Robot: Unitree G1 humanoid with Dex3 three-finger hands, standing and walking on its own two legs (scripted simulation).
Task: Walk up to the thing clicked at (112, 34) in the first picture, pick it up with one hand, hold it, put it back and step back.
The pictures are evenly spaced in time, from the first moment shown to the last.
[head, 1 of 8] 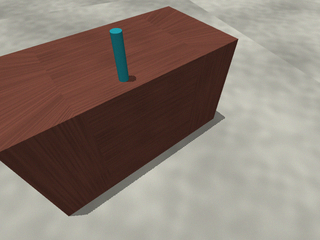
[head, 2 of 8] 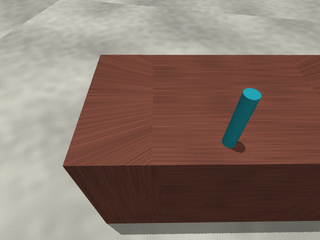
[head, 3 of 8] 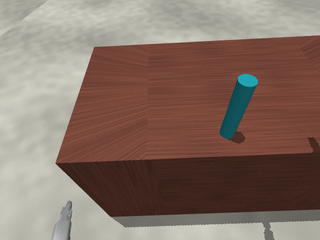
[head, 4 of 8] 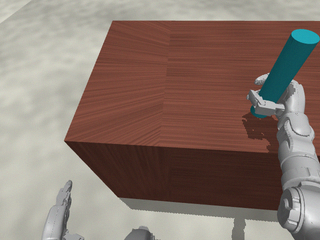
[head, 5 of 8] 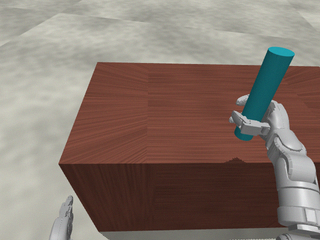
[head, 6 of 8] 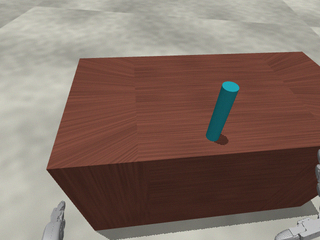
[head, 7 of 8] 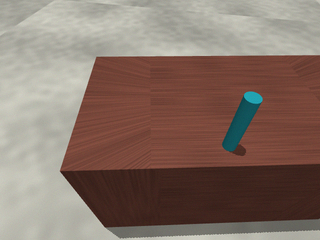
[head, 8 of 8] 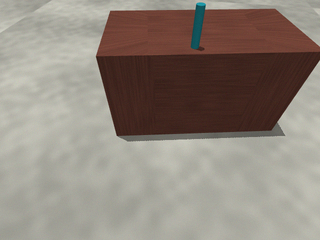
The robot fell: no
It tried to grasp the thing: yes
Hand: right
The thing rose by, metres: 0.23
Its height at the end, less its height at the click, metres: +0.00
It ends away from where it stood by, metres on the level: 0.01
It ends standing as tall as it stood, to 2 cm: yes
